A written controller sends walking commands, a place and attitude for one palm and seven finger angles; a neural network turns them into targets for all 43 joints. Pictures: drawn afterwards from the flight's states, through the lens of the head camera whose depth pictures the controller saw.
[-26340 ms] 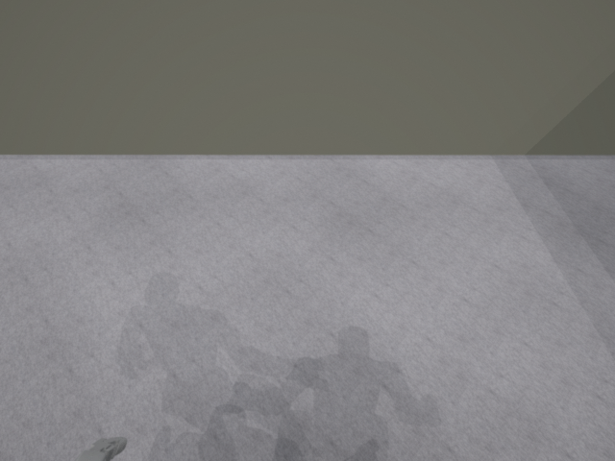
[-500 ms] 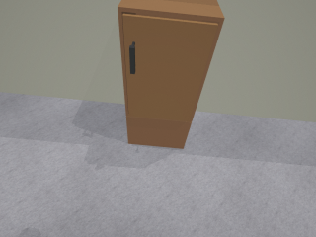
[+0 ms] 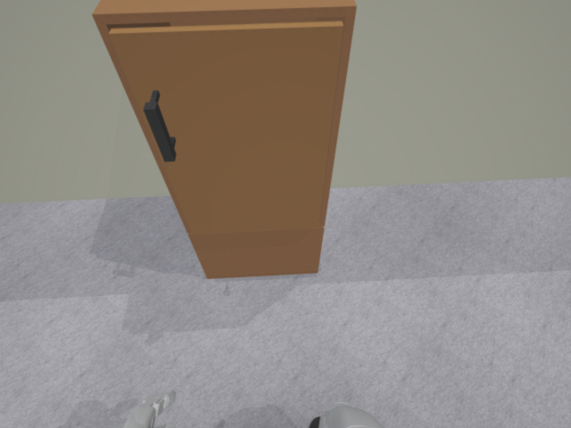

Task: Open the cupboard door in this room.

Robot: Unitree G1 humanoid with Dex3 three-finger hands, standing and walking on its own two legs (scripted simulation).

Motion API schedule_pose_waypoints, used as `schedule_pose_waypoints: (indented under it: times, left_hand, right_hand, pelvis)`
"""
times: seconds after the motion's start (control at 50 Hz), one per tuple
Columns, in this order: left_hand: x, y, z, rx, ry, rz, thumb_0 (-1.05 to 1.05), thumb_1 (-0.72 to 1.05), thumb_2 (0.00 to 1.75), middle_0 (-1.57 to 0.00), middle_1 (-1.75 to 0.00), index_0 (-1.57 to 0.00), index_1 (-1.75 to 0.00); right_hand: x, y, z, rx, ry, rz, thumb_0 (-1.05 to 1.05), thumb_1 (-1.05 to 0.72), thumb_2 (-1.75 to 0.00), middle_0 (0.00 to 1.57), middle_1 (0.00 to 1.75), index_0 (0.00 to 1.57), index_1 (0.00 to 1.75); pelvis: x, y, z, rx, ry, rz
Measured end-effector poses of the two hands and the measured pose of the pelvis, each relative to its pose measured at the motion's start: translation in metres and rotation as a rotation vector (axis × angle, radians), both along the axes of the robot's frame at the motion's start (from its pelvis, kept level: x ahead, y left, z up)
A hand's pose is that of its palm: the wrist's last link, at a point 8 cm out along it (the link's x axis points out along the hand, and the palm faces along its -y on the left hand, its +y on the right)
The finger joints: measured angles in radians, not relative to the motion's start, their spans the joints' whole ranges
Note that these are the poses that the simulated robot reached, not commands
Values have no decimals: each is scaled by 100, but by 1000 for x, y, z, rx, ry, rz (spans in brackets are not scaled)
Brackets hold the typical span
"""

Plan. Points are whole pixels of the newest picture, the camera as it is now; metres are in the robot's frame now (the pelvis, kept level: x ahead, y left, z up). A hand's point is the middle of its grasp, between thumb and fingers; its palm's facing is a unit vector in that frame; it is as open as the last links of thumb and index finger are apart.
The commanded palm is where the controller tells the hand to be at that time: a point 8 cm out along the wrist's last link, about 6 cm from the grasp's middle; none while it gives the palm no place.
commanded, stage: take the last steps up to it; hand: left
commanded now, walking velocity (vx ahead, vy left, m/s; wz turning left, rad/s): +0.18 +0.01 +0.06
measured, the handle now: (162, 127) +0.63 +0.25 +0.03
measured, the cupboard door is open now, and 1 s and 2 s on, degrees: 0 0 0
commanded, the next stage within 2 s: come to a stop and stand still in 0.06 s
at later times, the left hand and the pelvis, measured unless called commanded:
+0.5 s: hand out of the picture +0.12 +0.19 -0.17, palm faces +0.07 -0.98 -0.18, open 7.3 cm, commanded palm none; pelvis +0.12 +0.01 +0.02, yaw -1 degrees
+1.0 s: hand out of the picture +0.13 +0.12 -0.13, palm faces -0.02 -0.97 -0.25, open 7.3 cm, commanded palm none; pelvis +0.07 -0.06 +0.03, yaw -2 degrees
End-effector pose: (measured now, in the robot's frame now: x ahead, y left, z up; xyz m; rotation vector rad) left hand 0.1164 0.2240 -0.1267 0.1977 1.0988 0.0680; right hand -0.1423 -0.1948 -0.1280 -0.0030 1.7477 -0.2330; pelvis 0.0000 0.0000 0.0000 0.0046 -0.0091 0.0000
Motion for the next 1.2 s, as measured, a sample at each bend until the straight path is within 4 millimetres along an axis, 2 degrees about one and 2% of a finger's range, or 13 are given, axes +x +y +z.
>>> schedule_pose_waypoints:
  times: [0.08,0.14,0.24,0.34,0.44,0.5,0.58,0.7,0.82,0.94,1.0,1.1,1.2]
  left_hand:
    - [2,-9,11,5,45,48,0,91,90,-20,-30,-20,-30]
    - [-2,-4,20,40,90,88,-1,94,90,-20,-30,-21,-30]
    - [-10,1,24,54,183,107,-1,94,90,-20,-30,-20,-30]
    - [-13,-2,14,19,255,142,0,93,90,-20,-30,-20,-30]
    - [-10,5,-7,-19,307,179,0,92,90,-20,-30,-20,-30]
    - [-4,10,-9,-16,322,174,0,92,90,-20,-30,-20,-30]
    - [7,19,-2,8,313,154,1,91,90,-20,-30,-20,-30]
    - [20,25,7,65,258,114,0,91,90,-20,-30,-20,-30]
    - [24,0,14,119,160,81,0,91,90,-20,-30,-20,-30]
    - [8,-38,28,89,166,64,0,91,90,-20,-30,-20,-30]
    - [5,-53,25,64,173,58,1,92,90,-20,-30,-20,-30]
    - [-4,-59,10,23,178,87,1,93,90,-20,-30,-21,-30]
    - [-25,-63,7,6,215,116,0,94,90,-20,-30,-21,-30]
  right_hand:
    - [86,-24,-2,-15,-145,46,1,-91,-90,20,30,20,30]
    - [159,-38,0,-31,-287,91,1,-91,-90,20,30,20,30]
    - [261,-44,6,-45,-467,147,1,-92,-90,19,30,20,30]
    - [327,-32,10,-48,-538,197,0,-92,-90,19,30,20,30]
    - [364,-14,10,-69,-552,233,1,-92,-90,19,30,20,30]
    - [366,-8,14,-77,-549,237,1,-91,-90,20,30,20,30]
    - [353,-11,15,-87,-520,223,1,-91,-90,20,30,20,30]
    - [318,-39,12,-101,-493,171,1,-91,-90,20,30,20,30]
    - [272,-83,-9,-84,-458,114,1,-91,-90,20,30,20,30]
    - [236,-107,-3,-74,-398,85,1,-91,-90,20,30,20,30]
    - [223,-111,1,-78,-378,84,1,-91,-90,20,30,20,30]
    - [205,-107,1,-87,-330,119,1,-91,-90,20,30,20,30]
    - [200,-97,10,-69,-320,141,1,-91,-90,20,30,20,30]
  pelvis:
    - [28,-9,14,8,-9,3]
    - [47,-13,22,9,0,3]
    - [76,-12,28,7,9,-4]
    - [102,-2,25,-3,3,-10]
    - [121,11,15,-10,-4,-5]
    - [120,14,17,-2,-4,-23]
    - [111,12,21,-16,10,-28]
    - [94,-5,21,-12,22,-40]
    - [77,-37,10,12,5,-32]
    - [72,-54,23,31,0,-35]
    - [69,-59,25,27,7,-30]
    - [63,-64,20,-6,16,-6]
    - [59,-69,26,1,-1,-14]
